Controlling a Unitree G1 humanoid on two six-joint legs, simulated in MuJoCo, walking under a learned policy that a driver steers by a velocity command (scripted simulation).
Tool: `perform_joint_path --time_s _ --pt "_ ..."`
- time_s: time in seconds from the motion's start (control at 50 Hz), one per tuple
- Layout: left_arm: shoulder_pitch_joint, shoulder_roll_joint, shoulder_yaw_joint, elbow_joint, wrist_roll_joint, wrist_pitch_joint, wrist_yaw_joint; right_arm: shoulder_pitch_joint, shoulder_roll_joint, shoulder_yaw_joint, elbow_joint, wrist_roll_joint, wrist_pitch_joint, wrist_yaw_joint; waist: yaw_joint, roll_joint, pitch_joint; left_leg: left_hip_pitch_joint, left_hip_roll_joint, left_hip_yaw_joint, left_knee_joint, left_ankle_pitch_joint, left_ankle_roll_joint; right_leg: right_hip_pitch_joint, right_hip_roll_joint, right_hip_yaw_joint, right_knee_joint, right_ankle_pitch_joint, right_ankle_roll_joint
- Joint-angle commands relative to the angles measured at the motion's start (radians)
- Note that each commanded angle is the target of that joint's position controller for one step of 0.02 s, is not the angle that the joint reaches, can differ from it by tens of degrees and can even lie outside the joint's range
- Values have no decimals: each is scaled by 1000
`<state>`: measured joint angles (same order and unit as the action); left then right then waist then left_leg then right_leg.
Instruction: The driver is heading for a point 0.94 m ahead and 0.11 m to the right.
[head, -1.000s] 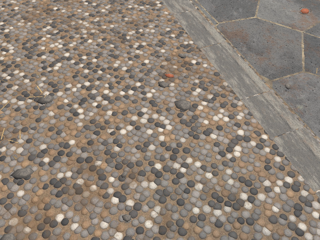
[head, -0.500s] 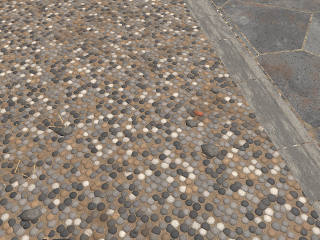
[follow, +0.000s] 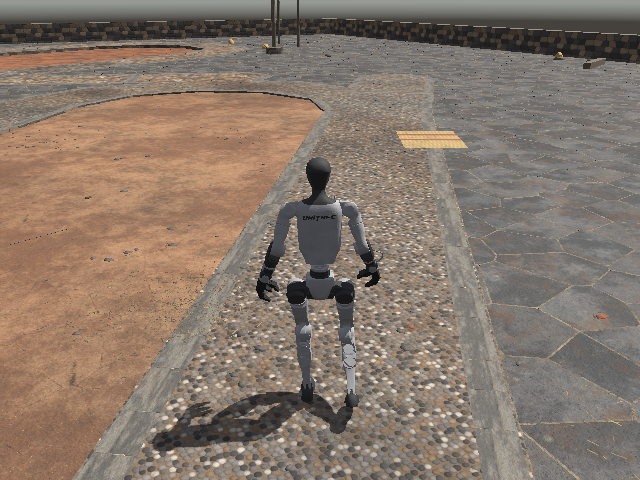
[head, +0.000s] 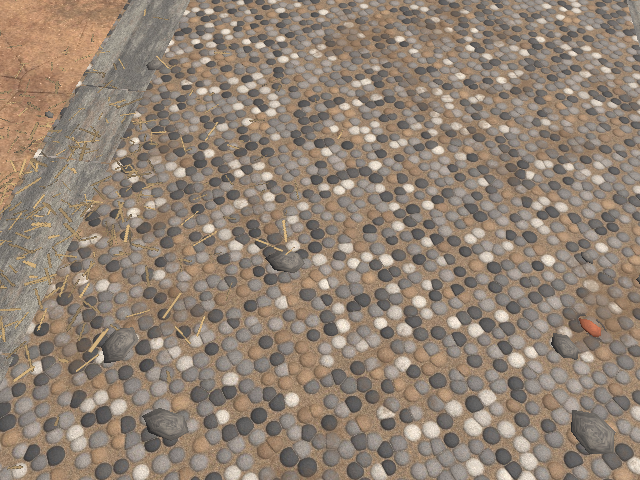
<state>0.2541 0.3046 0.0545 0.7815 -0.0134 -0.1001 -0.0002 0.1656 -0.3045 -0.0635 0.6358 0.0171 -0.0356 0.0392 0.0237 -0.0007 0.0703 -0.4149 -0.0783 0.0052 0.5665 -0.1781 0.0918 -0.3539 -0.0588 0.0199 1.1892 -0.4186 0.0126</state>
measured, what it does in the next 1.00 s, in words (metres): walks ahead: right foot, then left foot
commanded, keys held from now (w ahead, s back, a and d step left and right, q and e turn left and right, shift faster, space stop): w+q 0.12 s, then w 0.62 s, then w+e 0.26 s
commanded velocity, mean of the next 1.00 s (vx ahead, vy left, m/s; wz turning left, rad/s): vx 0.50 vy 0.00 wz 0.15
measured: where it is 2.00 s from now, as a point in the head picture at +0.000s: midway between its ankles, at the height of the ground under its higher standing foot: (333, 263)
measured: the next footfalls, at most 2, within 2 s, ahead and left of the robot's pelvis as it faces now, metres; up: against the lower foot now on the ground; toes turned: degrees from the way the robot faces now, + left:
right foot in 0.38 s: +0.40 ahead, -0.13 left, +0.00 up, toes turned +10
left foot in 0.90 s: +0.65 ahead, +0.16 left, +0.00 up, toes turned +7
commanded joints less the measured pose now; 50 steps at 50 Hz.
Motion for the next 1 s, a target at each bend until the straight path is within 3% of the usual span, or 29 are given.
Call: perform_joint_path --time_s 0.02,0.1,0.16,0.2,0.24,0.3,0.34,0.36,0.38,0.4,0.42,0.44,0.46,0.48,0.5,0.52,0.58,0.7,0.76,0.8,0.84,0.86,0.88,0.9,0.92,0.94,0.96,0.98,1.0 --pt "-20 144 35 -97 21 -24 5 50 -124 -36 -64 -17 -20 -12 -15 47 -133 321 261 -412 -308 138 199 -297 -68 71 -45 99 1" --pt "-62 93 22 -112 34 5 8 68 -145 -43 -41 -11 -27 -34 -8 42 -96 180 219 -311 -345 262 207 -264 -46 40 -215 216 56" --pt "-168 56 4 -130 30 0 -2 104 -143 -42 -14 -4 -23 -47 -52 65 -75 155 169 -240 -338 196 153 -221 -14 30 -457 441 64" --pt "-237 44 -4 -141 21 -9 -15 148 -141 -40 11 -2 -23 -49 -90 72 -66 145 171 -234 -341 131 133 -155 11 18 -565 554 58" --pt "-278 60 -1 -154 10 -16 -25 188 -146 -39 37 1 -23 -48 -108 79 -49 194 202 -267 -322 95 130 -154 16 28 -620 563 42" --pt "-291 92 10 -168 10 -23 -35 219 -146 -40 63 0 -16 -48 -103 93 -36 313 258 -330 -256 127 117 -174 21 37 -681 455 -1" --pt "-236 107 18 -159 10 -27 -34 211 -149 -42 71 -1 -8 -48 -68 119 -43 357 269 -346 -200 245 99 -110 36 13 -710 367 -37" --pt "-148 128 32 -134 15 -30 -29 199 -134 -36 68 -2 -5 -48 -20 110 -91 357 228 -318 -105 383 77 16 55 -11 -745 371 -66" --pt "-11 167 46 -113 27 -33 -23 194 -99 -20 56 -11 -5 -47 43 72 -219 283 173 -267 100 377 45 248 -34 66 -706 410 -123" --pt "125 255 71 -91 37 -28 -20 305 -39 1 45 -5 -17 -47 44 -134 -391 -32 39 -164 454 89 -34 636 -243 407 -704 326 -270" --pt "191 214 66 -49 8 -17 -32 327 -47 6 48 6 -26 -48 56 -295 -422 -257 -17 -157 657 -390 -67 731 -336 729 -863 49 -334" --pt "145 146 44 -56 -8 -13 -32 227 -133 -15 38 18 -30 -46 75 -165 -266 -358 42 -191 725 -349 -61 624 -312 676 -904 -109 -287" --pt "79 120 33 -69 3 -5 -28 136 -138 -16 16 15 -32 -46 64 -92 -163 -366 90 -146 713 -268 -57 497 -273 546 -918 -70 -250" --pt "32 100 23 -71 14 0 -27 87 -125 -14 3 1 -34 -43 41 -57 -81 -352 124 -117 650 -206 -60 371 -230 450 -949 32 -244" --pt "4 80 15 -73 22 -2 -26 86 -114 -18 4 -9 -34 -42 13 -69 -61 -307 158 -115 587 -157 -63 299 -197 387 -970 118 -233" --pt "-8 73 12 -72 26 -3 -25 107 -94 -15 12 -8 -31 -39 -6 -90 -59 -258 171 -106 553 -130 -68 254 -169 339 -991 184 -227" --pt "3 98 18 -53 12 -11 -22 101 -52 -5 14 -12 -25 -39 -19 -93 -60 -247 184 -74 447 -73 -92 215 -153 236 -1033 349 -249" --pt "77 140 27 -3 -3 5 -9 -93 -13 14 -27 -10 -44 -25 45 -63 -32 -190 159 -27 82 232 -110 226 -110 83 -1050 470 -213" --pt "144 146 28 32 -10 19 -7 -183 -18 14 -56 -2 -52 -11 74 -58 -8 -176 138 -25 0 257 -100 279 -141 100 -1026 470 -209" --pt "163 152 30 48 -13 33 -2 -212 -32 9 -74 -1 -60 0 62 -63 2 -177 125 -38 -48 200 -83 337 -169 134 -983 502 -198" --pt "153 173 39 51 -13 45 5 -169 -61 -3 -65 -3 -68 2 22 -80 -21 -93 108 -36 -84 133 -63 367 -184 159 -920 583 -180" --pt "131 181 40 48 -14 48 7 -88 -85 -16 -44 -6 -71 -2 -32 -82 -68 39 87 -15 -117 126 -43 350 -161 142 -833 706 -162" --pt "126 157 30 42 -7 48 8 53 -133 -40 -6 -12 -72 -12 -101 -69 -170 269 102 -18 -111 149 -13 278 -107 108 -668 740 -132" --pt "115 90 5 7 20 43 7 236 -207 -60 17 -31 -68 -25 -171 37 -341 582 297 -211 -58 173 51 76 -34 66 -361 476 -90" --pt "266 -17 -26 -5 2 25 3 267 -262 -69 38 -32 -56 -23 -100 313 -478 860 517 -633 -150 -9 199 -275 104 34 -45 -153 -35" --pt "212 98 1 14 -23 17 1 265 -159 -47 35 -23 -51 -24 -141 212 -423 796 487 -678 -222 -171 181 -373 55 122 67 -162 -32" --pt "116 143 18 -12 -36 15 1 205 -116 -32 37 -17 -51 -29 -138 158 -267 671 452 -515 -246 -156 138 -422 15 104 81 -71 -34" --pt "70 131 19 -20 -27 17 4 141 -94 -24 39 -20 -54 -28 -109 101 -193 542 410 -408 -276 -75 116 -393 -24 85 53 10 -28" --pt "49 119 23 -25 -15 24 5 93 -66 -17 43 -23 -57 -25 -81 98 -134 439 377 -325 -312 -3 107 -364 -47 82 9 62 -22"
